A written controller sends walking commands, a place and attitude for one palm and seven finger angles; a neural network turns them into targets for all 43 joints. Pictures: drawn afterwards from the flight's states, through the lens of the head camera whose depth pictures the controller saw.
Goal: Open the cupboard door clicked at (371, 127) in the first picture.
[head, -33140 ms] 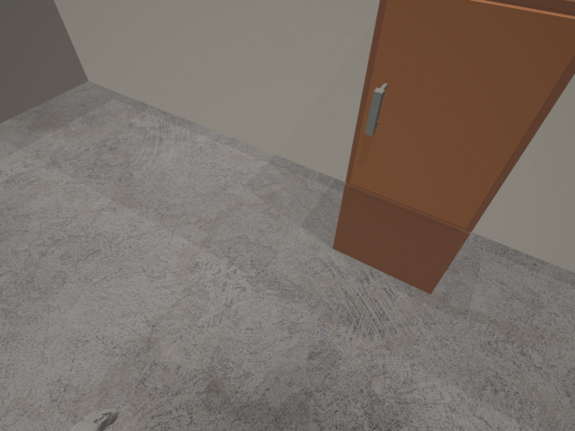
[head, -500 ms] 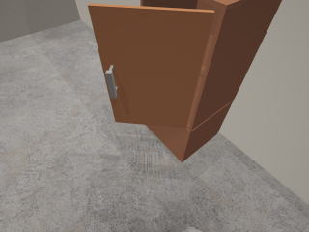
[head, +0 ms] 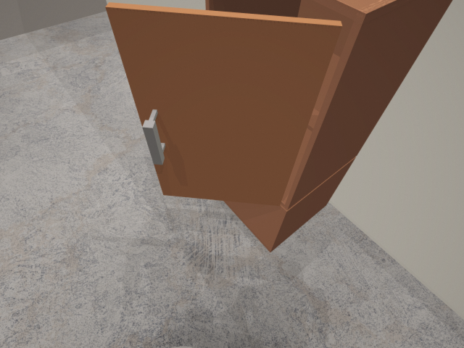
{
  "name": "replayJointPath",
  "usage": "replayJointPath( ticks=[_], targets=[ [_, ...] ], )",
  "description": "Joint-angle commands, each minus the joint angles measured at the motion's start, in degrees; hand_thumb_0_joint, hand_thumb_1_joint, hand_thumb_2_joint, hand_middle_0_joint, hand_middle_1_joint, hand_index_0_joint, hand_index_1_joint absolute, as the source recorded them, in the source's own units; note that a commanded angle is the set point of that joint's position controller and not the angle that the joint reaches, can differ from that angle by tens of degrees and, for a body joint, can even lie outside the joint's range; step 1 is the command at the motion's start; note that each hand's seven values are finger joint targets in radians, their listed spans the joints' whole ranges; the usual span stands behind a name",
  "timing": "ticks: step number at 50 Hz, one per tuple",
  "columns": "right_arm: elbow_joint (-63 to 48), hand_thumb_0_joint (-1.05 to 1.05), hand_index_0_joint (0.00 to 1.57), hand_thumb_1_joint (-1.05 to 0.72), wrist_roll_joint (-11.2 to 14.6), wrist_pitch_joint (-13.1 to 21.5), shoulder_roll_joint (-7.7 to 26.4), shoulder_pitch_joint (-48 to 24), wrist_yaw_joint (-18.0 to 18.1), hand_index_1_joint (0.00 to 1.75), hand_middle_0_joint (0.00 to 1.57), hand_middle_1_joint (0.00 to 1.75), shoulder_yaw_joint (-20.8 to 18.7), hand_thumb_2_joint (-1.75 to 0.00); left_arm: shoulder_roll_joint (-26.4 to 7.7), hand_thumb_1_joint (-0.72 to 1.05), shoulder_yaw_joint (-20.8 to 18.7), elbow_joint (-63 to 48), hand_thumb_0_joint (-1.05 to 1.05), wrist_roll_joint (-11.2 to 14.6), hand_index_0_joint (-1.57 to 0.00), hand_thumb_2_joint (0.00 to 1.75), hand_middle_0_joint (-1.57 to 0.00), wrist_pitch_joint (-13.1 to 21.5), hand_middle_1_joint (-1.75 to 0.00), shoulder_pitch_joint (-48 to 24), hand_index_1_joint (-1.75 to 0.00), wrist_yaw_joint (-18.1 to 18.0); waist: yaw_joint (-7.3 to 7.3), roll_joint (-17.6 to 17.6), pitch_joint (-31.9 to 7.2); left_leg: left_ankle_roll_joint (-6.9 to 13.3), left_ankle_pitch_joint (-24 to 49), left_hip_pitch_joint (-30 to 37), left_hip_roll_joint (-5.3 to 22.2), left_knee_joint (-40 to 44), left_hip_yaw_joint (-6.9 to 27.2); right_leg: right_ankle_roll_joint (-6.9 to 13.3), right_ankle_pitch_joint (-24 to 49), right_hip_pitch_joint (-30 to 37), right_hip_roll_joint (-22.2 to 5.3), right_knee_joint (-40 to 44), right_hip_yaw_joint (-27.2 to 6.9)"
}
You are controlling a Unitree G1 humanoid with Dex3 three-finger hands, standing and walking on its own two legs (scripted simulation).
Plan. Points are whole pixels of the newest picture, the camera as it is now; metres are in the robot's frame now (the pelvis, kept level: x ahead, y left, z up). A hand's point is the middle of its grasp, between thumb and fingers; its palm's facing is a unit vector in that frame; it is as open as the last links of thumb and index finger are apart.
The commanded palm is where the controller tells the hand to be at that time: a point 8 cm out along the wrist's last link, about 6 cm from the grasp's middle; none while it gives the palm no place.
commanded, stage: come to a stop and stand still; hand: left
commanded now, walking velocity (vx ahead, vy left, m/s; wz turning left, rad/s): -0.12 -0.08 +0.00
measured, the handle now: (156, 137) +0.55 +0.22 -0.03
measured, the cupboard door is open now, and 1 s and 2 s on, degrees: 46 46 46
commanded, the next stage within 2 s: look again from close up in 0.52 s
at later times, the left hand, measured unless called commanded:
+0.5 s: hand out of the picture +0.03 +0.15 -0.17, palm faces +0.05 -0.99 -0.16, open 7.3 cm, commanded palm none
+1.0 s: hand out of the picture +0.03 +0.22 -0.15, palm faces +0.01 -0.95 -0.30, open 7.4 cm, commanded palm none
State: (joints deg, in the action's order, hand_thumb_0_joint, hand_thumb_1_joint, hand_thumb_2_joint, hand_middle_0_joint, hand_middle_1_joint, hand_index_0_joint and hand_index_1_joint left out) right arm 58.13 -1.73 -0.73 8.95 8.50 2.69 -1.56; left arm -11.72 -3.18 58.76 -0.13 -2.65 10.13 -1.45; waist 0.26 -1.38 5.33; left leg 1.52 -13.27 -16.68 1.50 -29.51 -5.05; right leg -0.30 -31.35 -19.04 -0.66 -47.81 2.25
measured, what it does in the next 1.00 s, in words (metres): steps on the spot: right foot, then left foot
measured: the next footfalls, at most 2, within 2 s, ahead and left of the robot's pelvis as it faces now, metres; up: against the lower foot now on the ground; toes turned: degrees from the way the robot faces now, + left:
right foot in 0.12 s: +0.01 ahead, -0.13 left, +0.00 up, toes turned -2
left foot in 0.36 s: +0.03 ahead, +0.13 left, +0.00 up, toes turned +4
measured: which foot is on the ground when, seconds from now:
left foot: down 0.00-0.12, up 0.14-0.34, down 0.36-1.00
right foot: up 0.00-0.10, down 0.12-1.00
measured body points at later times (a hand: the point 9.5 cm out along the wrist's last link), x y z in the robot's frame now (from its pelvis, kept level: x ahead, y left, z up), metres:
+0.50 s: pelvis -0.01 -0.03 +0.01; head +0.01 -0.01 +0.45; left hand +0.02 +0.20 -0.16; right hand +0.02 -0.26 -0.14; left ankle -0.04 +0.09 -0.74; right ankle -0.03 -0.12 -0.74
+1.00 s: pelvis -0.05 +0.00 +0.00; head -0.08 +0.00 +0.45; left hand +0.03 +0.27 -0.13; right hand +0.04 -0.29 -0.12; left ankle -0.04 +0.09 -0.74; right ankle -0.03 -0.12 -0.74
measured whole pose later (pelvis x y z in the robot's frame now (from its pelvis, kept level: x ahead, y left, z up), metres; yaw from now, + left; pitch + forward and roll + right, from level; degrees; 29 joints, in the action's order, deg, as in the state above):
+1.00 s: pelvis -0.05 +0.00 +0.00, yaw +0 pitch -3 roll +0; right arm 56.6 -1.4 0.8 16.7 10.6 0.6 -1.0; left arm -16.9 -0.5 55.8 -0.9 0.7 12.3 -0.8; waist -0.1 -0.4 -0.6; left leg 2.5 -13.6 -11.1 -1.3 -27.5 -2.7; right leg 0.1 -12.7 -11.5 -0.7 -27.1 1.8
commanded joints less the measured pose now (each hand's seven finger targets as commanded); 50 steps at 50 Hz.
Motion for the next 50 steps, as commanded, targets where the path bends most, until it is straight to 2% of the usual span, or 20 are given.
replayJointPath(
  ticks=[1,4,6,7,8,10,14,16,18,19,20,21,24,27,28,29,31,35,42,50],
  targets=[
    [-2.06,0.00,0.20,-0.90,0.19,-0.27,13.31,5.49,0.69,0.30,0.20,0.30,-3.85,-0.90,-4.03,0.90,-0.87,-3.85,0.00,-0.14,-0.20,0.90,-0.20,0.65,-0.30,4.36,-0.30,-0.25,-1.39,9.19,-13.35,9.23,51.69,16.59,17.30,2.84,12.06,0.06,4.50,-0.64,-0.15,4.08,-1.52],
    [-3.14,0.00,0.20,-0.90,0.88,-0.76,12.30,2.10,0.11,0.30,0.20,0.30,-3.85,-0.90,-5.17,0.90,-1.20,-3.62,0.00,-0.87,-0.20,0.90,-0.20,1.11,-0.30,9.01,-0.30,-0.03,1.25,4.94,-11.98,4.02,27.96,6.81,11.75,-1.14,8.37,0.61,25.19,10.52,-1.43,22.86,-2.24],
    [-4.90,0.00,0.20,-0.90,1.53,-1.62,6.84,1.06,-0.91,0.30,0.20,0.30,-2.91,-0.90,-11.44,0.90,-1.81,-4.41,0.00,-1.69,-0.20,0.90,-0.20,1.72,-0.30,6.69,-0.30,-0.50,0.85,-14.42,-6.72,-2.70,-16.17,-4.40,-1.74,-14.39,1.44,8.23,46.44,9.37,-18.79,30.93,-19.97],
    [-4.56,0.00,0.20,-0.90,1.53,-2.31,7.07,1.17,-1.18,0.30,0.20,0.30,-2.96,-0.90,-11.26,0.90,-1.12,-4.84,0.00,-1.54,-0.20,0.90,-0.20,2.06,-0.30,4.58,-0.30,-0.32,0.59,-11.53,-6.77,-2.58,-20.55,-3.14,-1.09,-21.86,5.44,12.20,40.24,4.65,-20.64,31.82,-18.48],
    [-4.40,0.00,0.20,-0.90,1.35,-2.43,5.76,0.65,-1.53,0.30,0.20,0.30,-2.92,-0.90,-9.96,0.90,-0.96,-5.69,0.00,-1.59,-0.20,0.90,-0.20,2.04,-0.30,2.39,-0.30,-0.42,-0.33,-5.19,-4.55,-2.47,-17.96,-2.85,-1.53,-24.24,5.57,12.67,39.31,2.45,-17.80,31.65,-15.58],
    [-3.06,0.00,0.20,-0.90,1.27,-2.39,6.02,0.39,-1.31,0.30,0.20,0.30,-2.41,-0.90,-8.13,0.90,-0.57,-5.04,0.00,-1.31,-0.20,0.90,-0.20,2.43,-0.30,0.72,-0.30,-0.66,-1.00,-10.19,-3.69,-2.81,-15.85,-5.58,-0.62,-24.80,5.48,11.62,48.01,6.43,-14.07,28.48,-12.16],
    [-1.53,0.00,0.20,-0.90,1.51,-1.21,4.78,2.41,-1.43,0.30,0.20,0.30,-1.64,-0.90,-8.65,0.90,-0.41,-3.66,0.00,-1.04,-0.20,0.90,-0.20,2.87,-0.30,3.40,-0.30,-0.64,-0.46,-5.60,-6.73,-3.50,-10.08,-0.46,-1.18,-5.93,2.88,9.83,52.21,13.38,-11.95,24.27,-10.19],
    [0.37,0.00,0.20,-0.90,1.33,-0.37,4.93,5.76,-1.20,0.30,0.20,0.30,-1.27,-0.90,-8.18,0.90,-0.06,-2.64,0.00,-0.28,-0.20,0.90,-0.20,2.93,-0.30,2.98,-0.30,-0.39,-1.67,-2.59,-7.59,-2.79,2.48,8.71,-0.56,7.18,4.14,6.20,42.60,9.93,-10.02,22.29,-9.79],
    [0.16,0.00,0.20,-0.90,0.81,0.83,8.68,4.02,-0.78,0.30,0.20,0.30,-1.43,-0.90,-4.87,0.90,0.74,-2.48,0.00,0.18,-0.20,0.90,-0.20,2.67,-0.30,4.44,-0.30,0.05,0.57,6.73,-7.03,1.53,12.72,8.61,9.27,9.36,14.00,1.36,24.99,7.04,-4.22,22.57,-6.19],
    [-0.07,0.00,0.20,-0.90,0.55,0.64,9.76,1.92,-0.79,0.30,0.20,0.30,-1.12,-0.90,-4.32,0.90,1.02,-1.93,0.00,0.05,-0.20,0.90,-0.20,2.48,-0.30,4.31,-0.30,-0.03,1.39,6.68,-5.57,2.58,9.31,3.64,10.48,9.99,13.98,0.69,20.78,10.10,-3.66,24.97,-5.34],
    [-0.01,0.00,0.20,-0.90,0.52,0.50,9.63,1.40,-0.80,0.30,0.20,0.30,-0.79,-0.90,-4.09,0.90,1.11,-1.86,0.00,-0.32,-0.20,0.90,-0.20,2.57,-0.30,3.87,-0.30,0.03,1.31,2.77,-4.41,1.31,3.84,1.85,9.12,9.73,11.95,0.80,20.35,10.84,-3.62,27.85,-6.17],
    [0.82,0.00,0.20,-0.90,0.60,0.78,8.45,1.56,-0.80,0.30,0.20,0.30,-0.52,-0.90,-5.09,0.90,0.90,-0.82,0.00,-0.33,-0.20,0.90,-0.20,2.41,-0.30,2.75,-0.30,0.18,0.85,4.97,-3.63,0.20,6.50,2.67,6.32,9.73,11.10,1.57,24.22,10.28,-4.44,26.92,-6.50],
    [2.48,0.00,0.20,-0.90,0.75,1.09,7.51,3.89,-0.68,0.30,0.20,0.30,-0.08,-0.90,-4.85,0.90,1.11,0.57,0.00,-0.23,-0.20,0.90,-0.20,2.57,-0.30,3.58,-0.30,0.28,0.73,7.10,-4.70,-0.19,5.49,3.95,6.04,11.01,9.91,2.03,23.50,11.80,-4.30,27.79,-6.28],
    [3.49,0.00,0.20,-0.90,0.88,1.34,7.03,5.58,-0.60,0.30,0.20,0.30,0.16,-0.90,-4.79,0.90,1.47,1.72,0.00,-0.09,-0.20,0.90,-0.20,3.01,-0.30,3.84,-0.30,0.28,0.26,3.02,-5.62,-0.59,5.69,5.84,5.20,10.88,8.92,2.17,24.24,11.85,-4.97,29.20,-6.36],
    [-3.33,0.00,0.20,-0.90,0.65,2.43,15.63,3.49,-0.86,0.30,0.20,0.30,-0.94,-0.90,-15.76,0.90,1.78,-3.94,0.00,-1.30,-0.20,0.90,-0.20,4.41,-0.30,4.08,-0.30,-0.69,-0.92,8.12,1.96,-0.23,13.55,3.47,2.47,10.01,9.66,3.09,26.81,8.60,-3.68,25.76,-5.77],
    [-4.55,0.00,0.20,-0.90,0.45,3.99,15.18,3.54,-0.69,0.30,0.20,0.30,-2.30,-0.90,-12.88,0.90,-0.17,-4.80,0.00,-1.03,-0.20,0.90,-0.20,4.89,-0.30,5.63,-0.30,-0.92,0.33,7.75,-8.58,0.85,16.66,6.22,4.38,3.94,9.71,3.47,28.69,9.95,-5.42,22.00,-6.59],
    [-4.02,0.00,0.20,-0.90,0.64,4.19,12.22,6.23,0.07,0.30,0.20,0.30,-2.34,-0.90,-10.34,0.90,0.21,-4.43,0.00,-0.94,-0.20,0.90,-0.20,4.96,-0.30,6.36,-0.30,-1.01,-0.57,5.20,-15.99,1.41,22.67,9.65,4.42,0.84,9.06,4.35,37.75,12.48,-6.09,19.83,-6.03],
    [-5.61,0.00,0.20,-0.90,0.74,2.88,11.73,6.62,-0.37,0.30,0.20,0.30,-2.53,-0.90,-10.12,0.90,0.15,-6.15,0.00,-1.03,-0.20,0.90,-0.20,4.35,-0.30,5.85,-0.30,-0.97,-1.17,-6.35,-9.18,1.38,9.85,3.44,2.61,1.00,7.41,4.85,37.02,10.37,-7.23,21.48,-7.73],
    [-5.95,0.00,0.20,-0.90,0.59,2.78,15.32,2.30,-1.17,0.30,0.20,0.30,-2.12,-0.90,-13.19,0.90,0.45,-6.98,0.00,-0.78,-0.20,0.90,-0.20,4.43,-0.30,3.42,-0.30,-0.44,-0.38,2.07,-3.25,1.81,8.62,2.66,4.30,5.94,9.69,3.50,25.30,6.64,-5.40,23.56,-6.93],
    [-5.24,0.00,0.20,-0.90,0.47,2.70,17.59,0.30,-2.08,0.30,0.20,0.30,-1.42,-0.90,-14.72,0.90,1.13,-6.17,0.00,-1.00,-0.20,0.90,-0.20,4.07,-0.30,0.98,-0.30,0.29,-0.37,1.98,-2.42,1.49,-4.56,1.24,4.39,11.92,11.39,2.42,14.52,6.30,-5.18,27.45,-7.28]
  ],
)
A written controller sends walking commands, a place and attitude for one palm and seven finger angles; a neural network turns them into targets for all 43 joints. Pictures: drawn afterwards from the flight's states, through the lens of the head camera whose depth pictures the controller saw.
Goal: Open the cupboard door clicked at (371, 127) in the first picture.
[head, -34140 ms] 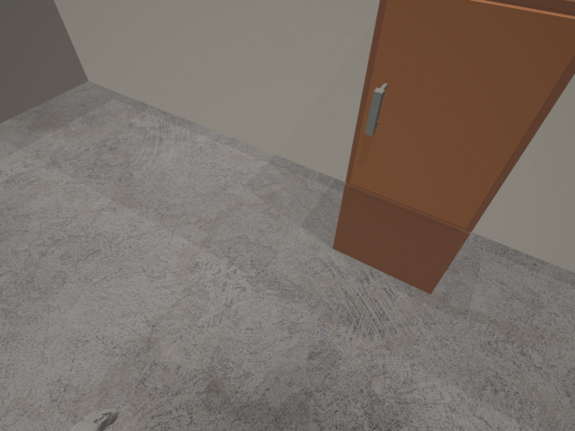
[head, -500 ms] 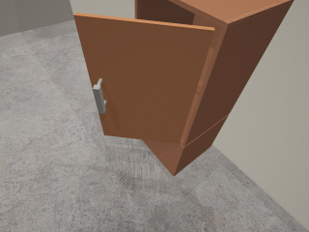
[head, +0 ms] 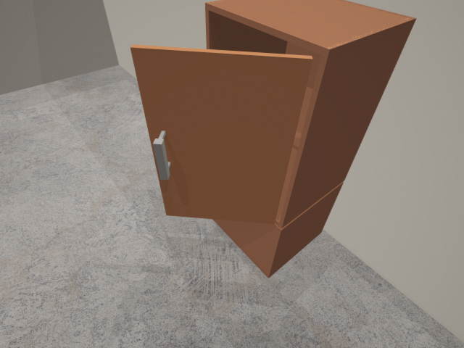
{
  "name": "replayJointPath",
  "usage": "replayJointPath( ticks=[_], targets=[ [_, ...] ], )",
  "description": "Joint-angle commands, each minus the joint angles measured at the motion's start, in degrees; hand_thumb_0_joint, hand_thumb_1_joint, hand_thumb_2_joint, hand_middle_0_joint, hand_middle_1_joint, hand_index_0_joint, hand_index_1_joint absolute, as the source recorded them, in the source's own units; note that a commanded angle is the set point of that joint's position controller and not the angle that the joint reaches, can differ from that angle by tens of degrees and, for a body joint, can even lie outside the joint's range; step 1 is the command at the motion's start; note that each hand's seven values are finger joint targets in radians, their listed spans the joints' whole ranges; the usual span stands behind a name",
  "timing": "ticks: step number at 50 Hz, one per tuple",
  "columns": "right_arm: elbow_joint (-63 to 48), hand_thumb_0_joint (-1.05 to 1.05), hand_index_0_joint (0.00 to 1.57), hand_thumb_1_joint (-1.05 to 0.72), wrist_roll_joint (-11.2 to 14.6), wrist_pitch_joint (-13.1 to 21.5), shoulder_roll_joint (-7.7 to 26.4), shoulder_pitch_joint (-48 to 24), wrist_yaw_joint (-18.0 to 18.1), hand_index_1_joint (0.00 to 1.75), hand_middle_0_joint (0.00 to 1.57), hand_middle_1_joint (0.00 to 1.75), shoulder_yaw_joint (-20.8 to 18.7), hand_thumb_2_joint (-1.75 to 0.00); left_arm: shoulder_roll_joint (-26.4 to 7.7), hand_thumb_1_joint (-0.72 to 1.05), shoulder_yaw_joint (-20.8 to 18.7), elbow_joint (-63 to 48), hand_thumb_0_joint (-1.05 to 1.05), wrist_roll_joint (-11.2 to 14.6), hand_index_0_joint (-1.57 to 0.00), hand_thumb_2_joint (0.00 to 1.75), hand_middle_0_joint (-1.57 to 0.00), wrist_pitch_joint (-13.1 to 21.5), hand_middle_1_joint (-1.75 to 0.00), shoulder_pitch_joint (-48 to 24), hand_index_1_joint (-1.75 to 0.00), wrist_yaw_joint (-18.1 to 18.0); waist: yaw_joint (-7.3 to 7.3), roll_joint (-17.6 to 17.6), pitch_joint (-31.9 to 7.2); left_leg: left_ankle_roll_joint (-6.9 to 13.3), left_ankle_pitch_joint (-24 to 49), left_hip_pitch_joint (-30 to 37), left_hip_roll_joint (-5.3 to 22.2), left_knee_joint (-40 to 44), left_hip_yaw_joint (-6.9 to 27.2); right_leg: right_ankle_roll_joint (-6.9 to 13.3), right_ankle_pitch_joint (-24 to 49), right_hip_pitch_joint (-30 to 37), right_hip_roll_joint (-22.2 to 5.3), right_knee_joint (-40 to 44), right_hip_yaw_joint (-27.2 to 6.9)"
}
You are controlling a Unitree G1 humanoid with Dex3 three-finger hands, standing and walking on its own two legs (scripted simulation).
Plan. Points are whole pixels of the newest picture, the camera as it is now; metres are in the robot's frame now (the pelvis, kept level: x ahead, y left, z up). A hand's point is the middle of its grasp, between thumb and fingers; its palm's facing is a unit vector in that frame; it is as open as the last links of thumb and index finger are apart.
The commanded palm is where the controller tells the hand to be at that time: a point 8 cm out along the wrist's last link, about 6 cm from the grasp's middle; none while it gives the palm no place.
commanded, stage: look again from close up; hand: left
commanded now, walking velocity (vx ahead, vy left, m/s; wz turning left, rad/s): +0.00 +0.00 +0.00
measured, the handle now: (163, 155) +0.61 +0.22 -0.03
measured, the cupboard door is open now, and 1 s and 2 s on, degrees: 46 46 46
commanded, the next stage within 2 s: shuffle to correct the standing spot in 0.10 s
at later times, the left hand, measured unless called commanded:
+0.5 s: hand out of the picture -0.04 +0.20 -0.18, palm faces +0.04 -0.99 -0.16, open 7.4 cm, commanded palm none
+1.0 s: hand out of the picture +0.15 +0.22 -0.17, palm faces +0.01 -0.99 -0.15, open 7.3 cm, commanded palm none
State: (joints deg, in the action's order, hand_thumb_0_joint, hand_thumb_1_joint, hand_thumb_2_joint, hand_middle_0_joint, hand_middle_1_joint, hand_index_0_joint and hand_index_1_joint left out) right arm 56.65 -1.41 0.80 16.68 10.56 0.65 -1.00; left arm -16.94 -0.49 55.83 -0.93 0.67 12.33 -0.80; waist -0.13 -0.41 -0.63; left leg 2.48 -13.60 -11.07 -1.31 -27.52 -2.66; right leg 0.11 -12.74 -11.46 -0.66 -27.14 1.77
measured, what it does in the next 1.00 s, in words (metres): lifts its right foot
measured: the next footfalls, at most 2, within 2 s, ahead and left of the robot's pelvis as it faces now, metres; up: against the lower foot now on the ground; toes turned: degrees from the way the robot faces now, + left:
right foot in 1.10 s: +0.07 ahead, -0.08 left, +0.00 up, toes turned -1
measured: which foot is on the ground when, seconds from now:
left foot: down 0.00-1.00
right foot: down 0.00-0.58, up 0.60-1.00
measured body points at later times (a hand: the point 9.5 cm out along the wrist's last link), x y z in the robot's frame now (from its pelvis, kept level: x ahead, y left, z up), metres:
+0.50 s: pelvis +0.00 +0.03 +0.00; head -0.01 +0.05 +0.45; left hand -0.04 +0.25 -0.17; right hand -0.02 -0.22 -0.15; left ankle +0.02 +0.09 -0.74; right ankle +0.02 -0.12 -0.74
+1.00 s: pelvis +0.06 +0.05 +0.01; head +0.08 +0.08 +0.46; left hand +0.14 +0.27 -0.16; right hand -0.04 -0.13 -0.14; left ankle +0.02 +0.09 -0.74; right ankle +0.11 -0.10 -0.70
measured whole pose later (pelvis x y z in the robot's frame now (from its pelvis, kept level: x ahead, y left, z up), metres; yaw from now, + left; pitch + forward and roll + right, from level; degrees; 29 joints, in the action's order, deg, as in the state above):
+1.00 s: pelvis +0.06 +0.05 +0.01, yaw +0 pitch -1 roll -3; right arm 66.0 -1.3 1.6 2.5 25.9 3.9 0.2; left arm -9.4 -2.9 58.0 -0.5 -1.8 9.9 -2.3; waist -3.4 -1.5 3.0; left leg 6.5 -15.6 -4.2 -3.2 -21.1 -3.7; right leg -0.2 -15.4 -22.5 -2.1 -41.6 2.9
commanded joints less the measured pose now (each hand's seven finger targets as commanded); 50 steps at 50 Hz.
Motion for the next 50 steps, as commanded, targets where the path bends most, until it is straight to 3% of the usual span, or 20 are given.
replayJointPath(
  ticks=[1,10,13,14,16,18,22,25,27,28,29,30,31,33,35,37,40,42,44,50],
  targets=[
    [-3.68,0.00,0.20,-0.90,0.17,1.16,10.15,-1.86,-0.12,0.30,0.20,0.30,-1.97,-0.90,-9.63,0.90,-1.51,-3.16,0.00,-0.24,-0.20,0.90,-0.20,0.68,-0.30,-1.30,-0.30,-0.28,0.12,1.42,4.10,0.51,-6.27,-5.22,7.33,10.89,9.29,1.84,-4.56,-1.18,-5.21,6.94,-6.54],
    [-1.84,0.00,0.20,-0.90,0.37,1.02,10.27,-0.91,-0.38,0.30,0.20,0.30,-1.70,-0.90,-9.31,0.90,-1.09,-1.14,0.00,-0.34,-0.20,0.90,-0.20,0.66,-0.30,0.08,-0.30,-0.18,0.08,0.64,2.65,0.20,-8.76,-5.24,7.28,12.26,9.93,1.36,-5.42,-0.47,-5.93,8.51,-6.38],
    [0.32,0.00,0.20,-0.90,0.05,-0.06,4.38,3.19,-0.50,0.30,0.20,0.30,-0.29,-0.90,-3.91,0.90,0.05,0.94,0.00,-0.41,-0.20,0.90,-0.20,-0.24,-0.30,4.29,-0.30,-0.49,0.02,-0.30,1.99,-0.47,-13.12,-4.97,6.46,11.30,8.42,0.74,-11.41,-0.61,-5.92,8.87,-6.35],
    [0.75,0.00,0.20,-0.90,-0.04,-0.44,4.31,3.98,-0.49,0.30,0.20,0.30,-0.19,-0.90,-3.82,0.90,0.03,1.23,0.00,-0.52,-0.20,0.90,-0.20,-0.54,-0.30,5.13,-0.30,-0.47,0.20,-0.40,3.32,-0.45,-16.22,-6.43,6.01,10.95,8.22,0.74,-15.12,-1.44,-5.90,9.11,-6.79],
    [1.17,0.00,0.20,-0.90,-0.20,-0.94,4.15,5.14,-0.48,0.30,0.20,0.30,-0.33,-0.90,-4.01,0.90,-0.39,1.41,0.00,-0.72,-0.20,0.90,-0.20,-0.93,-0.30,6.59,-0.30,-0.39,0.31,-0.93,5.96,-0.37,-19.44,-8.86,5.27,9.69,7.61,1.25,-20.36,-3.30,-6.20,9.77,-8.20],
    [1.59,0.00,0.20,-0.90,-0.10,-0.86,3.29,6.23,-0.35,0.30,0.20,0.30,-0.28,-0.90,-3.86,0.90,-0.77,1.76,0.00,-0.64,-0.20,0.90,-0.20,-0.86,-0.30,8.17,-0.30,-0.37,0.50,-2.11,7.63,-0.28,-16.57,-9.20,4.42,7.21,6.47,2.31,-20.10,-3.92,-6.96,10.20,-9.77],
    [2.20,0.00,0.20,-0.90,0.17,-0.12,0.81,9.18,-0.01,0.30,0.20,0.30,-0.12,-0.90,-2.82,0.90,-1.49,2.51,0.00,-0.12,-0.20,0.90,-0.20,-0.29,-0.30,11.03,-0.30,-0.34,0.30,-4.16,5.21,-0.47,-10.60,-8.53,2.64,1.41,3.46,4.90,-18.74,-1.25,-9.32,9.89,-12.50],
    [2.47,0.00,0.20,-0.90,0.36,0.12,-0.42,11.35,-0.03,0.30,0.20,0.30,-0.23,-0.90,-2.13,0.90,-2.03,2.31,0.00,-0.22,-0.20,0.90,-0.20,-0.32,-0.30,11.72,-0.30,-0.65,-0.24,-4.31,6.61,-0.32,-12.64,-7.79,2.68,0.89,3.03,5.51,-22.16,-4.35,-9.91,9.22,-12.14],
    [3.12,0.00,0.20,-0.90,0.23,-0.08,-0.20,14.34,0.08,0.30,0.20,0.30,-0.82,-0.90,-0.15,0.90,-2.00,1.63,0.00,-0.54,-0.20,0.90,-0.20,-0.78,-0.30,10.22,-0.30,-0.62,-1.57,1.36,9.70,0.76,-21.21,-5.47,5.35,7.13,7.75,4.03,-24.47,-11.77,-6.26,4.26,-7.59],
    [3.78,0.00,0.20,-0.90,0.18,0.04,1.16,16.46,0.28,0.30,0.20,0.30,-1.31,-0.90,1.44,0.90,-1.75,0.92,0.00,-0.90,-0.20,0.90,-0.20,-0.97,-0.30,9.16,-0.30,-0.51,-2.41,6.71,11.84,2.80,-26.47,-4.01,9.82,13.29,14.56,2.44,-19.90,-15.34,-2.35,-3.65,-2.36],
    [4.65,0.00,0.20,-0.90,0.05,0.50,2.73,19.42,0.72,0.30,0.20,0.30,-1.82,-0.90,3.91,0.90,-1.30,0.38,0.00,-1.16,-0.20,0.90,-0.20,-0.68,-0.30,7.85,-0.30,-0.46,-3.48,11.37,12.51,5.85,-29.86,-1.30,16.47,20.03,24.84,1.15,-12.99,-18.86,0.34,-14.70,2.66],
    [5.04,0.00,0.20,-0.90,0.20,1.04,2.66,20.97,1.01,0.30,0.20,0.30,-1.95,-0.90,4.63,0.90,-1.08,-0.70,0.00,-1.32,-0.20,0.90,-0.20,-0.41,-0.30,5.40,-0.30,-0.48,-3.83,10.07,14.40,8.49,-23.74,1.80,19.60,22.36,28.75,1.17,-13.79,-24.82,-1.38,-22.65,0.62],
    [5.28,0.00,0.20,-0.90,0.30,1.55,1.23,21.04,1.21,0.30,0.20,0.30,-1.48,-0.90,4.67,0.90,-1.29,-0.54,0.00,-1.24,-0.20,0.90,-0.20,-0.12,-0.30,5.45,-0.30,-0.37,-3.28,6.32,13.16,8.97,-16.41,4.61,19.99,21.63,27.96,1.28,-12.20,-27.27,-3.36,-27.31,-1.69],
    [5.53,0.00,0.20,-0.90,0.63,2.63,-1.67,20.85,1.64,0.30,0.20,0.30,-0.74,-0.90,5.17,0.90,-1.66,0.58,0.00,-0.99,-0.20,0.90,-0.20,0.49,-0.30,6.40,-0.30,0.08,-2.35,1.79,10.30,7.88,0.34,7.41,18.23,19.07,21.52,0.93,-8.14,-26.73,-4.97,-29.51,-1.78],
    [6.14,0.00,0.20,-0.90,0.50,3.44,-2.71,21.57,2.02,0.30,0.20,0.30,-0.35,-0.90,6.80,0.90,-1.80,1.08,0.00,-0.60,-0.20,0.90,-0.20,0.52,-0.30,6.86,-0.30,0.20,-1.80,1.27,6.70,7.23,15.14,9.94,16.51,16.91,15.76,0.08,-5.01,-24.95,-5.03,-29.38,-1.12],
    [7.03,0.00,0.20,-0.90,0.55,3.68,-3.84,22.41,2.60,0.30,0.20,0.30,0.01,-0.90,7.83,0.90,-1.66,1.42,0.00,-0.33,-0.20,0.90,-0.20,-0.06,-0.30,6.73,-0.30,-0.05,-1.43,2.35,4.77,5.79,28.75,10.66,15.49,14.71,12.15,-0.66,-3.32,-23.02,-4.56,-28.11,-0.70],
    [7.86,0.00,0.20,-0.90,0.52,3.48,-4.94,22.28,3.41,0.30,0.20,0.30,0.50,-0.90,8.81,0.90,-1.62,2.05,0.00,0.01,-0.20,0.90,-0.20,-1.14,-0.30,7.15,-0.30,-0.94,-0.34,4.54,3.25,0.79,48.48,9.59,14.16,11.01,7.82,-1.01,-0.07,-18.87,-2.92,-25.36,-0.71],
    [8.44,0.00,0.20,-0.90,0.40,2.87,-5.51,21.98,3.68,0.30,0.20,0.30,0.55,-0.90,8.44,0.90,-1.70,2.30,0.00,0.21,-0.20,0.90,-0.20,-1.69,-0.30,5.98,-0.30,-1.29,-0.50,8.11,3.72,-1.01,53.51,8.83,13.43,9.25,6.53,-0.92,0.54,-16.53,-2.13,-21.94,-0.17],
    [8.49,0.00,0.20,-0.90,0.33,2.25,-5.40,21.48,3.80,0.30,0.20,0.30,0.18,-0.90,7.63,0.90,-1.89,1.64,0.00,0.31,-0.20,0.90,-0.20,-2.00,-0.30,4.10,-0.30,-1.40,-0.94,9.19,4.93,-1.01,55.97,8.16,13.44,7.80,6.32,-0.90,-0.01,-14.71,-1.51,-18.47,0.78],
    [7.66,0.00,0.20,-0.90,0.20,0.70,-4.98,20.23,3.62,0.30,0.20,0.30,-1.45,-0.90,6.75,0.90,-2.31,-1.08,0.00,0.31,-0.20,0.90,-0.20,-2.19,-0.30,-0.14,-0.30,-1.74,-1.80,7.42,6.01,4.29,52.28,7.15,15.46,5.90,9.19,0.01,-4.65,-9.83,-1.12,-11.41,1.37]
  ],
)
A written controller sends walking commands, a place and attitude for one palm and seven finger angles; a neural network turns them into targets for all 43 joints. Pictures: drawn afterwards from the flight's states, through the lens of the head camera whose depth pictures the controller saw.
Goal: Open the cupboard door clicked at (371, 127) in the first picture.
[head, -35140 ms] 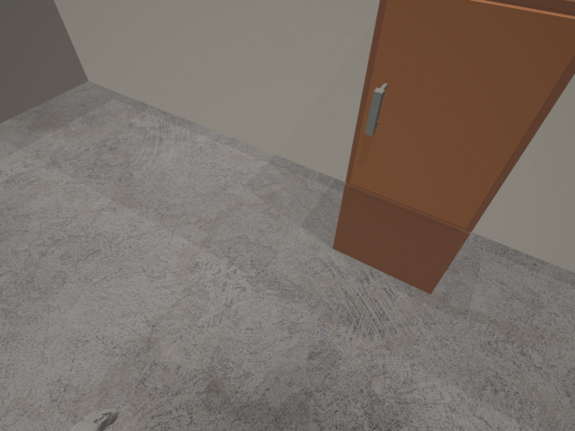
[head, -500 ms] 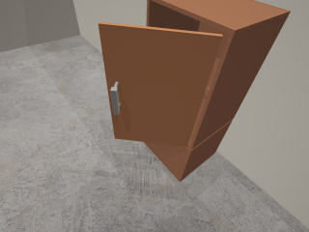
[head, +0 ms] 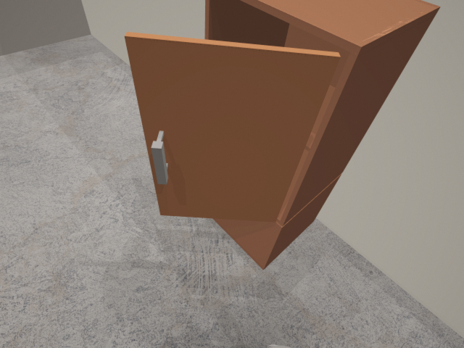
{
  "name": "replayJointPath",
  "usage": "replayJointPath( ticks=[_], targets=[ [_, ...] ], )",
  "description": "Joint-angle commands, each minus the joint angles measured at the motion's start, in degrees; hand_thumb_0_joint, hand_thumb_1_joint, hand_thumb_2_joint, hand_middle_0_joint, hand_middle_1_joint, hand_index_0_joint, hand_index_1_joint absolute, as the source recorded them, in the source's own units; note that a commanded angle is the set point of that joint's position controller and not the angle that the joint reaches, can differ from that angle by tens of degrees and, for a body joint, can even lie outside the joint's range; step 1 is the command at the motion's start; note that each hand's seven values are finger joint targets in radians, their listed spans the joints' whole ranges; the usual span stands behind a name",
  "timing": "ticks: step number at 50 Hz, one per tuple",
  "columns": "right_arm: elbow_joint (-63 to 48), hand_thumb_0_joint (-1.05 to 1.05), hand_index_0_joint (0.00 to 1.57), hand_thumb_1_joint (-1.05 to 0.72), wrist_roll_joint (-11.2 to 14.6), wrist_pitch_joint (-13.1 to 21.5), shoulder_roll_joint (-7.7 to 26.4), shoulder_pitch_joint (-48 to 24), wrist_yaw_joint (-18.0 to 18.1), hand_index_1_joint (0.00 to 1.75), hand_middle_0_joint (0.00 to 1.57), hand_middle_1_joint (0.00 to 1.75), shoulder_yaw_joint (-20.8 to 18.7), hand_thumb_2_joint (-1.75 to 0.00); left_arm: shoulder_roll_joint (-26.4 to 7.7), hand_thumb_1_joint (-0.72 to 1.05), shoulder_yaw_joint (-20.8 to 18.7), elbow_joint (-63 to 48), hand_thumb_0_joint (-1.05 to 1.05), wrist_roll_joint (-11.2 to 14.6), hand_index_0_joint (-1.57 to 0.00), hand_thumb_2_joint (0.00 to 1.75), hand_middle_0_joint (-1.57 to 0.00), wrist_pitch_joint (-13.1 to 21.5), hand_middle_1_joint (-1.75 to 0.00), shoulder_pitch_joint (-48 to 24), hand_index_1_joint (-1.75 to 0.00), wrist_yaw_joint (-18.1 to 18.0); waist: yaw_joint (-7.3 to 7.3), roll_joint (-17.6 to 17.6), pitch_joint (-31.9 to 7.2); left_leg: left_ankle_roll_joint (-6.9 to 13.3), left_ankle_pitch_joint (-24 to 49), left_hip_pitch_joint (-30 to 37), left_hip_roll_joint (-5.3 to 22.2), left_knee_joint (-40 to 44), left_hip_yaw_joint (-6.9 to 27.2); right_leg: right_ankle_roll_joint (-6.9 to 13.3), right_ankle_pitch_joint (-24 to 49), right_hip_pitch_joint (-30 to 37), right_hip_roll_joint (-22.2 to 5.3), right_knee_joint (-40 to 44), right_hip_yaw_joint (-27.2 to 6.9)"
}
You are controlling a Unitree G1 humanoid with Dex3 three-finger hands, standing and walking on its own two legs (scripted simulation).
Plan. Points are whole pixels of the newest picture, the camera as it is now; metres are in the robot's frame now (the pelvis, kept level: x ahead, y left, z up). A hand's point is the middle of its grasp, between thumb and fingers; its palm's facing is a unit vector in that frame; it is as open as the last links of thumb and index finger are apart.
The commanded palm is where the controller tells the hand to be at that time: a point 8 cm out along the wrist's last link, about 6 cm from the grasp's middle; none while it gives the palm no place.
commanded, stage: come to a stop and stand still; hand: left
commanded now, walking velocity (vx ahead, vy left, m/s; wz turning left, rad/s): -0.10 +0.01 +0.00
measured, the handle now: (161, 157) +0.54 +0.17 -0.04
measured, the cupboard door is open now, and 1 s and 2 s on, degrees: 46 46 46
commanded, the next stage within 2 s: look again from close up in 1.66 s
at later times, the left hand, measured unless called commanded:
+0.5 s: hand out of the picture +0.00 +0.20 -0.19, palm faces +0.08 -0.98 -0.20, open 7.3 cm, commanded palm none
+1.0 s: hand out of the picture -0.13 +0.16 -0.18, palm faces +0.06 -0.99 -0.16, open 7.4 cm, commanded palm none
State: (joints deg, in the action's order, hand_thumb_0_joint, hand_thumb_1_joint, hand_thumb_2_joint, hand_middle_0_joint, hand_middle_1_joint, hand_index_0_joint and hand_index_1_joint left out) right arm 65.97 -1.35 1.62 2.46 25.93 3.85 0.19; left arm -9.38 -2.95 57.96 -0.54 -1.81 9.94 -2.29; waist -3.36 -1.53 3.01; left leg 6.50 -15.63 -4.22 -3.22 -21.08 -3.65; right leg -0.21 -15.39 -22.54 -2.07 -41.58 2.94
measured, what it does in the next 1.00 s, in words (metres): steps on the spot: right foot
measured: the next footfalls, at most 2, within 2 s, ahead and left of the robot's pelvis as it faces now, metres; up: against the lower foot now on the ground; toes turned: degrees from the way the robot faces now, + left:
right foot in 0.10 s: +0.01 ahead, -0.13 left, +0.00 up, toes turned -1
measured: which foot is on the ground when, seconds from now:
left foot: down 0.00-1.00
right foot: up 0.00-0.08, down 0.10-1.00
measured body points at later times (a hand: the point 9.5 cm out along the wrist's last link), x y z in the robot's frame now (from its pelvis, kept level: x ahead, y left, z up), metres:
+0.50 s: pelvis -0.03 +0.01 -0.01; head -0.03 +0.03 +0.44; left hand +0.00 +0.25 -0.17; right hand +0.00 -0.22 -0.15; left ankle -0.02 +0.08 -0.75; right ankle -0.03 -0.13 -0.74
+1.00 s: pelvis -0.07 +0.01 +0.00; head -0.07 +0.01 +0.45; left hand -0.13 +0.21 -0.17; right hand -0.09 -0.21 -0.16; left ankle -0.02 +0.08 -0.75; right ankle -0.03 -0.13 -0.75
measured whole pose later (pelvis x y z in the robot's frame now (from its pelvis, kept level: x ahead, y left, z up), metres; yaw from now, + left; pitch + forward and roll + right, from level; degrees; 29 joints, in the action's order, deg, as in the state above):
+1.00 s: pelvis -0.07 +0.01 +0.00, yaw +0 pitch -2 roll +0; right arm 64.9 -0.7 -0.9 7.3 18.0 1.2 -1.4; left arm -6.2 -0.6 64.6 -1.6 0.0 23.0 -2.1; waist 0.4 -0.6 0.9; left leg 3.5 -7.9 -12.4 -2.5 -21.6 -5.1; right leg -1.7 -10.0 -12.6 -3.1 -24.4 1.5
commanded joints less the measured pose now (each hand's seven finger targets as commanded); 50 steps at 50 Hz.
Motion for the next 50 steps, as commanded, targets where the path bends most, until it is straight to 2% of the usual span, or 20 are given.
replayJointPath(
  ticks=[1,3,4,5,6,7,8,10,13,15,17,18,20,21,24,28,30,34,37,50],
  targets=[
    [-1.87,0.00,0.20,-0.90,0.20,-0.22,9.44,4.13,0.33,0.30,0.20,0.30,-2.96,-0.90,-1.00,0.90,0.03,-3.36,0.00,-0.11,-0.20,0.90,-0.20,0.39,-0.30,2.91,-0.30,-0.38,1.96,8.85,1.93,0.55,53.53,0.12,17.37,-1.52,9.91,0.37,-1.05,2.92,-0.01,5.26,0.16],
    [-2.64,0.00,0.20,-0.90,0.58,-0.33,9.33,2.85,0.10,0.30,0.20,0.30,-3.24,-0.90,-1.98,0.90,-0.19,-2.96,0.00,-0.24,-0.20,0.90,-0.20,0.95,-0.30,5.73,-0.30,-0.56,3.48,6.16,0.81,-0.55,49.21,-1.55,15.83,-5.44,9.48,0.47,5.86,8.61,-0.35,12.59,-0.31],
    [-2.91,0.00,0.20,-0.90,0.82,-0.32,9.02,2.32,-0.05,0.30,0.20,0.30,-3.32,-0.90,-2.30,0.90,-0.35,-2.34,0.00,-0.32,-0.20,0.90,-0.20,1.47,-0.30,8.04,-0.30,-0.68,4.44,4.54,-0.81,-2.27,43.69,-3.40,13.91,-8.85,8.57,0.85,14.88,13.39,-1.70,17.41,-1.71],
    [-3.58,0.00,0.20,-0.90,1.18,-0.29,7.93,2.63,-0.31,0.30,0.20,0.30,-3.52,-0.90,-4.18,0.90,-0.71,-1.75,0.00,-0.46,-0.20,0.90,-0.20,2.14,-0.30,10.42,-0.30,-0.99,4.34,-0.60,-4.46,-4.33,31.53,-8.23,10.36,-14.11,6.33,3.41,33.46,20.13,-7.21,15.71,-7.87],
    [-4.25,0.00,0.20,-0.90,1.54,-0.68,6.57,2.71,-0.57,0.30,0.20,0.30,-3.59,-0.90,-5.82,0.90,-0.78,-1.58,0.00,-0.36,-0.20,0.90,-0.20,2.61,-0.30,10.48,-0.30,-1.16,3.35,-4.19,-6.12,-6.47,7.43,-13.83,5.62,-17.95,2.59,8.57,50.69,23.18,-15.98,14.03,-13.99],
    [-4.87,0.00,0.20,-0.90,1.51,-1.41,6.02,1.43,-0.55,0.30,0.20,0.30,-3.78,-0.90,-6.52,0.90,-0.56,-1.67,0.00,-0.22,-0.20,0.90,-0.20,2.69,-0.30,9.76,-0.30,-1.02,3.04,-4.95,-4.86,-7.27,-13.04,-15.46,3.33,-21.54,2.78,12.91,53.68,20.06,-20.44,16.18,-14.29],
    [-5.42,0.00,0.20,-0.90,1.39,-2.11,5.59,-0.07,-0.58,0.30,0.20,0.30,-3.73,-0.90,-6.34,0.90,-0.73,-2.45,0.00,-0.51,-0.20,0.90,-0.20,2.55,-0.30,8.19,-0.30,-1.31,2.90,-3.95,-5.67,-7.31,-16.69,-15.47,4.18,-25.31,4.12,15.02,49.95,18.69,-20.84,17.27,-15.21],
    [-5.84,0.00,0.20,-0.90,1.19,-2.66,5.93,-2.47,-0.96,0.30,0.20,0.30,-3.75,-0.90,-5.91,0.90,-0.86,-3.78,0.00,-0.87,-0.20,0.90,-0.20,2.28,-0.30,5.07,-0.30,-1.54,2.83,-7.98,-4.87,-7.48,-16.19,-14.95,5.21,-27.99,4.56,14.62,39.51,13.98,-17.63,19.00,-13.58],
    [-5.77,0.00,0.20,-0.90,1.02,-2.75,5.34,-1.69,-1.73,0.30,0.20,0.30,-3.85,-0.90,-6.38,0.90,-1.25,-5.02,0.00,-1.02,-0.20,0.90,-0.20,1.75,-0.30,2.39,-0.30,-1.28,1.65,-3.40,-4.09,-7.95,-8.38,-8.99,5.21,-17.75,2.18,11.34,24.27,7.13,-14.49,19.17,-11.27],
    [-5.05,0.00,0.20,-0.90,0.81,-2.54,5.76,0.63,-2.02,0.30,0.20,0.30,-3.71,-0.90,-6.46,0.90,-1.34,-5.47,0.00,-0.56,-0.20,0.90,-0.20,1.24,-0.30,1.47,-0.30,-0.83,0.56,-3.61,-2.47,-7.83,1.72,-1.92,4.96,-7.05,1.30,6.84,9.31,0.41,-10.57,17.24,-9.00],
    [-7.07,0.00,0.20,-0.90,0.13,-1.76,10.43,-2.61,-2.06,0.30,0.20,0.30,-4.19,-0.90,-3.24,0.90,-0.85,-6.32,0.00,-0.26,-0.20,0.90,-0.20,0.37,-0.30,2.27,-0.30,-0.26,2.52,9.27,0.90,-4.02,1.17,-10.38,13.71,2.90,12.46,1.21,-2.81,1.33,-1.82,12.21,-3.30],
    [-8.42,0.00,0.20,-0.90,-0.16,-1.70,11.78,-6.75,-2.33,0.30,0.20,0.30,-4.32,-0.90,-2.46,0.90,-0.76,-5.64,0.00,-0.57,-0.20,0.90,-0.20,-0.22,-0.30,2.99,-0.30,-0.40,3.49,14.22,2.75,-1.49,-2.02,-17.24,17.29,8.27,15.49,-0.12,-5.00,6.50,-0.41,7.34,-0.66],
    [-10.02,0.00,0.20,-0.90,-0.09,-1.16,11.95,-11.66,-2.06,0.30,0.20,0.30,-3.71,-0.90,-2.54,0.90,-0.30,-4.13,0.00,-1.01,-0.20,0.90,-0.20,-0.47,-0.30,4.87,-0.30,-0.15,4.96,9.08,4.53,0.50,-3.74,-22.52,17.42,10.98,15.29,-0.29,-5.38,10.66,-1.41,1.44,-2.42],
    [-10.28,0.00,0.20,-0.90,-0.18,-1.07,12.38,-12.15,-1.90,0.30,0.20,0.30,-3.73,-0.90,-1.75,0.90,0.03,-3.39,0.00,-1.08,-0.20,0.90,-0.20,-0.32,-0.30,6.47,-0.30,0.05,5.36,5.92,3.80,0.37,-1.75,-20.04,16.52,9.60,13.97,-0.18,-4.13,10.01,-1.36,2.40,-2.59],
    [-9.18,0.00,0.20,-0.90,0.23,-0.77,12.48,-11.33,-1.71,0.30,0.20,0.30,-3.26,-0.90,-1.66,0.90,0.85,-1.56,0.00,-0.80,-0.20,0.90,-0.20,0.66,-0.30,9.18,-0.30,0.26,5.36,3.96,0.61,-0.72,9.23,-10.05,13.86,4.63,10.57,-0.25,1.81,9.57,-2.00,12.84,-2.71],
    [-7.60,0.00,0.20,-0.90,1.10,-0.41,11.26,-9.10,-2.09,0.30,0.20,0.30,-2.79,-0.90,-4.18,0.90,1.50,0.48,0.00,-0.50,-0.20,0.90,-0.20,2.06,-0.30,10.61,-0.30,-0.22,3.50,3.96,-3.08,-4.03,14.43,-4.36,9.94,1.76,7.37,0.91,12.26,11.74,-5.38,19.81,-6.36],
    [-6.76,0.00,0.20,-0.90,1.02,-0.71,12.29,-9.14,-2.19,0.30,0.20,0.30,-2.89,-0.90,-3.67,0.90,1.70,1.26,0.00,-0.55,-0.20,0.90,-0.20,2.07,-0.30,10.01,-0.30,-0.16,2.89,-0.76,-3.67,-4.50,10.97,-3.35,10.41,2.46,7.07,0.23,8.74,11.04,-4.22,20.23,-5.84],
    [-5.75,0.00,0.20,-0.90,0.93,-1.20,12.74,-9.85,-2.48,0.30,0.20,0.30,-2.82,-0.90,-3.24,0.90,1.92,2.76,0.00,-0.95,-0.20,0.90,-0.20,1.61,-0.30,11.80,-0.30,-0.06,3.31,2.49,2.24,-4.60,-7.47,-9.15,10.80,9.50,9.79,-0.15,1.65,9.46,-3.45,21.03,-4.88],
    [-5.31,0.00,0.20,-0.90,0.84,-1.55,13.05,-9.62,-2.55,0.30,0.20,0.30,-2.93,-0.90,-2.60,0.90,1.92,4.09,0.00,-1.22,-0.20,0.90,-0.20,1.47,-0.30,14.38,-0.30,-0.02,3.80,4.08,4.00,-4.59,-14.65,-12.81,10.99,12.19,10.88,-0.38,-0.33,9.73,-2.74,20.00,-4.00],
    [-3.07,0.00,0.20,-0.90,0.68,-1.61,9.72,-4.51,-2.51,0.30,0.20,0.30,-2.59,-0.90,-1.08,0.90,1.72,5.17,0.00,-1.03,-0.20,0.90,-0.20,2.56,-0.30,17.39,-0.30,-0.27,3.31,-0.66,4.09,-4.60,-9.79,-11.81,8.73,7.37,8.30,0.56,-6.82,5.21,-3.71,23.74,-6.87]
  ],
)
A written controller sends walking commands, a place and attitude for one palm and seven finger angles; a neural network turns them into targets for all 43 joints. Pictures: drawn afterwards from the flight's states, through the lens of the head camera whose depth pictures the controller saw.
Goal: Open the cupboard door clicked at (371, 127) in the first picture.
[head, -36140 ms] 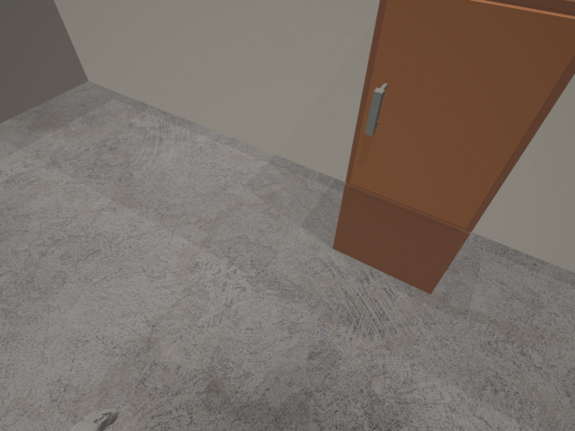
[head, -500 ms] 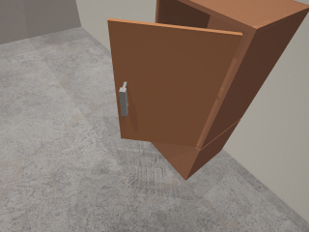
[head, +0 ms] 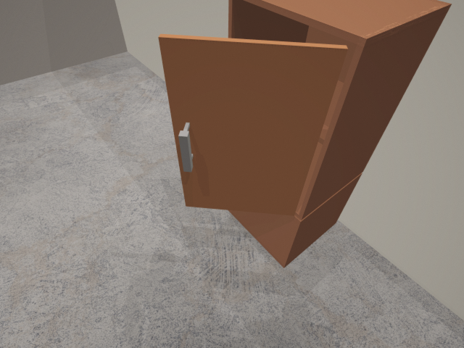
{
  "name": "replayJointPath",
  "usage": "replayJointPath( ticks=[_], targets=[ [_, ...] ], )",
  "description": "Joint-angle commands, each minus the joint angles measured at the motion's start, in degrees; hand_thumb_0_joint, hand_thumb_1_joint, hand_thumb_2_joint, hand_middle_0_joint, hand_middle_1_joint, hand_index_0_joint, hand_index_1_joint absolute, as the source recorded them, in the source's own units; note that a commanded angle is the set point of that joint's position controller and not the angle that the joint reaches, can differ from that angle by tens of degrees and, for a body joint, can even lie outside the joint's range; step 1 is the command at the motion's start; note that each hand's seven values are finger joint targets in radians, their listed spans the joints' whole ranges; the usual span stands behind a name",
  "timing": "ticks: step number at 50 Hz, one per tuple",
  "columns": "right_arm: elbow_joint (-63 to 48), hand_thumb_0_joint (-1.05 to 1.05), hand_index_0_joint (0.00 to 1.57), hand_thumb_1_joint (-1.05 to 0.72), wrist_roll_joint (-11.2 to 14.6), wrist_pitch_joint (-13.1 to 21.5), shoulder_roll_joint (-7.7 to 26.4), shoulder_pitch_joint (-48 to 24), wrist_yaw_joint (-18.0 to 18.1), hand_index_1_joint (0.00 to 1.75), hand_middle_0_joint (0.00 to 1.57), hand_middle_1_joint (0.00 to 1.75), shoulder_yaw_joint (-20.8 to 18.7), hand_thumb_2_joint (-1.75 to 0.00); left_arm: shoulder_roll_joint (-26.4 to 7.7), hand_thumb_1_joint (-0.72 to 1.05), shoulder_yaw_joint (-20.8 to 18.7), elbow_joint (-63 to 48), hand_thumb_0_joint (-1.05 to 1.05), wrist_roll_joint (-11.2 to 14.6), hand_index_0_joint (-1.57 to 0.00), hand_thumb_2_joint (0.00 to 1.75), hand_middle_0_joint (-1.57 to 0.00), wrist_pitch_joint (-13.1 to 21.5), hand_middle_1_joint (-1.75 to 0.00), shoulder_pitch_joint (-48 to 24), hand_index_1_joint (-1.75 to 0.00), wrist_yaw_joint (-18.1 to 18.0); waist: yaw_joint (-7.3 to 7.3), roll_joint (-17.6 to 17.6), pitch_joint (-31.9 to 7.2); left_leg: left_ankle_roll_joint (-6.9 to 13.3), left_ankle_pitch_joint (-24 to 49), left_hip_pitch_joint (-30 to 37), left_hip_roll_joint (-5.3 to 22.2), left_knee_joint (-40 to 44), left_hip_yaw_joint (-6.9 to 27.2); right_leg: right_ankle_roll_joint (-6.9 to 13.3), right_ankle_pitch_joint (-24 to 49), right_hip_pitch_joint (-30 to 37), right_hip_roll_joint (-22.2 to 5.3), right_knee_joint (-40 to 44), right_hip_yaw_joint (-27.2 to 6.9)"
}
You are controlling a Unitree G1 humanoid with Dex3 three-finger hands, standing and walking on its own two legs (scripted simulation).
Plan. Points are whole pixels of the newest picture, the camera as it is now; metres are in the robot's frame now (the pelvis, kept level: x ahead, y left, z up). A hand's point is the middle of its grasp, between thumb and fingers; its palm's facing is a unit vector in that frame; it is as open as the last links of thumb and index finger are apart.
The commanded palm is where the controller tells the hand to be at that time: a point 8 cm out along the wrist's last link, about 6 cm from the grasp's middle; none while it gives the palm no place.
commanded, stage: come to a stop and stand still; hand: left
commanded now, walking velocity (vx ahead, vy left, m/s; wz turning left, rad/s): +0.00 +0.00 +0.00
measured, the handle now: (187, 147) +0.61 +0.16 -0.04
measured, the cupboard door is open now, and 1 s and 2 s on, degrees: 46 46 46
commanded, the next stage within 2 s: look again from close up in 0.66 s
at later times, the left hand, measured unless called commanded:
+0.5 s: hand out of the picture -0.01 +0.12 -0.18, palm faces +0.04 -0.99 -0.12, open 7.4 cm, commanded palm none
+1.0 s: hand out of the picture +0.06 +0.18 -0.18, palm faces +0.03 -0.97 -0.24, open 7.4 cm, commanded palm none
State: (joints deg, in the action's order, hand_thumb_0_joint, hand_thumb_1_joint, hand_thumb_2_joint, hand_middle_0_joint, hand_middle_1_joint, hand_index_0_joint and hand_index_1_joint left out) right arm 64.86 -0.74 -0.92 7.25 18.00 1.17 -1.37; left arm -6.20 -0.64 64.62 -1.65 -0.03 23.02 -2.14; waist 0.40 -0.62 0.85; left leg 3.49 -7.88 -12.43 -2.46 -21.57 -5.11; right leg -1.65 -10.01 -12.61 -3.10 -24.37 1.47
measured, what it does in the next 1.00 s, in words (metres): stands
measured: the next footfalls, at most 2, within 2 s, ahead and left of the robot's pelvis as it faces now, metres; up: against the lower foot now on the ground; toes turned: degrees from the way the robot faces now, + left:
none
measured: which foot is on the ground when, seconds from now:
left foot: down 0.00-1.00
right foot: down 0.00-1.00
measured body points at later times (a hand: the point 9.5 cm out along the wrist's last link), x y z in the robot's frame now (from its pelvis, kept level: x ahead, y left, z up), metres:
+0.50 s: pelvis +0.01 -0.02 +0.00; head +0.01 -0.01 +0.45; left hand -0.01 +0.17 -0.17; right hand -0.03 -0.22 -0.16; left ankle +0.05 +0.08 -0.74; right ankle +0.04 -0.14 -0.74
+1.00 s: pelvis +0.03 -0.01 -0.01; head +0.02 -0.01 +0.44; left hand +0.05 +0.23 -0.16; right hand +0.07 -0.27 -0.15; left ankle +0.05 +0.08 -0.74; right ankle +0.04 -0.14 -0.74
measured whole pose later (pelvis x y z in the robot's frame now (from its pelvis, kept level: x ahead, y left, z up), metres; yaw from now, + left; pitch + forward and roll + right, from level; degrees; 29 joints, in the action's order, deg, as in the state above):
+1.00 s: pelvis +0.03 -0.01 -0.01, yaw +1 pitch -1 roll -1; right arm 58.7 -1.2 1.2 12.3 15.6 1.3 -2.1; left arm -12.1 -0.9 58.2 -1.3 1.2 17.9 -1.8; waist -0.7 -0.4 -1.3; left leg 2.5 -15.3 -15.6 -0.4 -31.4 -3.4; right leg -0.3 -16.0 -13.6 -1.3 -30.3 3.0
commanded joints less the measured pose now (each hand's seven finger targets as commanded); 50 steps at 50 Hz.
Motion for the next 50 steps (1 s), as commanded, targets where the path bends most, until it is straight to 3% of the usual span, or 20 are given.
replayJointPath(
  ticks=[1,6,8,12,22,37,38,39,41,43,46,50],
  targets=[
    [-1.74,0.00,0.20,-0.90,0.05,0.95,4.71,4.01,0.19,0.30,0.20,0.30,-0.95,-0.90,-4.20,0.90,-0.62,-1.49,0.00,0.12,-0.20,0.90,-0.20,0.78,-0.30,4.23,-0.30,-0.45,-0.59,-0.92,6.56,-1.66,-17.65,-3.57,7.94,7.72,9.72,2.06,-12.84,-5.30,-2.67,6.53,-5.40],
    [-1.24,0.00,0.20,-0.90,-0.01,1.14,3.53,5.17,0.26,0.30,0.20,0.30,-0.73,-0.90,-3.90,0.90,-0.78,-1.60,0.00,0.23,-0.20,0.90,-0.20,0.98,-0.30,4.66,-0.30,-0.47,-0.41,-0.54,6.50,-1.73,-16.38,-4.32,7.66,6.27,9.05,2.43,-13.37,-5.76,-2.72,6.71,-6.05],
    [-1.12,0.00,0.20,-0.90,0.01,1.18,3.19,5.75,0.30,0.30,0.20,0.30,-0.65,-0.90,-3.97,0.90,-0.78,-1.72,0.00,0.31,-0.20,0.90,-0.20,1.08,-0.30,4.67,-0.30,-0.50,-0.44,-1.94,5.74,-1.74,-14.58,-3.83,7.50,5.15,8.57,2.66,-13.29,-5.57,-2.91,7.06,-6.35],
    [-0.65,0.00,0.20,-0.90,-0.15,1.25,2.37,6.84,0.36,0.30,0.20,0.30,-0.46,-0.90,-3.80,0.90,-0.86,-2.11,0.00,0.46,-0.20,0.90,-0.20,1.13,-0.30,4.01,-0.30,-0.48,-0.72,-0.79,6.26,-2.02,-13.34,-3.71,7.14,3.94,7.90,3.06,-14.67,-7.05,-3.02,7.27,-6.97],
    [-0.61,0.00,0.20,-0.90,0.01,1.98,1.83,6.36,0.67,0.30,0.20,0.30,-0.27,-0.90,-3.39,0.90,-0.73,-2.41,0.00,0.65,-0.20,0.90,-0.20,1.56,-0.30,2.70,-0.30,-0.50,-0.61,0.29,4.12,-2.37,-6.75,-1.88,7.79,2.98,7.20,3.41,-6.50,-4.02,-2.91,6.19,-6.48],
    [-0.64,0.00,0.20,-0.90,0.12,2.13,3.36,3.87,0.72,0.30,0.20,0.30,-0.28,-0.90,-4.17,0.90,-0.48,-2.29,0.00,0.58,-0.20,0.90,-0.20,1.47,-0.30,1.16,-0.30,-0.42,-0.48,0.16,4.37,-2.46,-5.99,-0.12,8.66,4.66,7.48,2.85,-2.56,-2.40,-2.67,6.11,-5.54],
    [-7.81,0.00,0.20,-0.90,-0.81,2.64,12.80,-0.84,-0.17,0.30,0.20,0.30,-0.68,-0.90,-16.44,0.90,0.32,-7.43,0.00,-0.27,-0.20,0.90,-0.20,2.31,-0.30,-3.71,-0.30,-0.30,-2.37,2.13,8.20,-2.78,-2.48,-4.90,5.38,2.38,7.80,3.77,-3.81,-1.86,-0.98,2.34,-2.07],
    [-8.76,0.00,0.20,-0.90,-0.85,3.64,10.52,-2.79,0.13,0.30,0.20,0.30,-1.92,-0.90,-11.76,0.90,-1.10,-7.79,0.00,0.17,-0.20,0.90,-0.20,2.09,-0.30,-1.06,-0.30,-0.64,0.45,-0.81,-0.41,-2.09,-10.14,-4.07,7.74,-1.32,8.75,3.96,-9.95,-1.20,-2.87,0.71,-4.96],
    [-8.54,0.00,0.20,-0.90,-0.69,3.62,9.82,-0.27,0.59,0.30,0.20,0.30,-2.05,-0.90,-11.05,0.90,-0.86,-8.21,0.00,0.12,-0.20,0.90,-0.20,2.30,-0.30,-2.29,-0.30,-0.51,-1.61,0.10,-5.16,-1.48,-7.48,-1.94,6.84,-3.94,8.76,4.91,-8.95,-1.13,-3.94,1.33,-6.17],
    [-9.22,0.00,0.20,-0.90,-0.79,2.93,8.88,0.11,0.41,0.30,0.20,0.30,-1.85,-0.90,-10.78,0.90,-0.94,-9.27,0.00,0.16,-0.20,0.90,-0.20,1.93,-0.30,-2.46,-0.30,-0.42,-1.69,-0.93,-3.04,-1.03,-8.92,-3.64,6.61,-4.92,8.43,5.04,-11.53,-3.28,-3.98,2.33,-6.91],
    [-10.25,0.00,0.20,-0.90,-0.31,3.19,11.57,-1.31,0.35,0.30,0.20,0.30,-2.36,-0.90,-13.26,0.90,-1.66,-10.34,0.00,0.21,-0.20,0.90,-0.20,2.28,-0.30,-4.24,-0.30,-0.35,-1.48,0.81,1.57,-0.47,-4.91,-4.84,7.25,-3.64,9.22,5.35,-7.18,-4.62,-3.24,1.22,-6.32],
    [-10.96,0.00,0.20,-0.90,-0.14,3.87,14.65,-3.73,0.30,0.30,0.20,0.30,-2.31,-0.90,-15.53,0.90,-1.93,-10.78,0.00,0.40,-0.20,0.90,-0.20,2.56,-0.30,-5.05,-0.30,-0.13,-0.58,1.32,0.05,0.02,4.79,-2.90,8.46,-2.98,9.52,4.86,3.81,-0.52,-2.76,-1.14,-4.62]
  ],
)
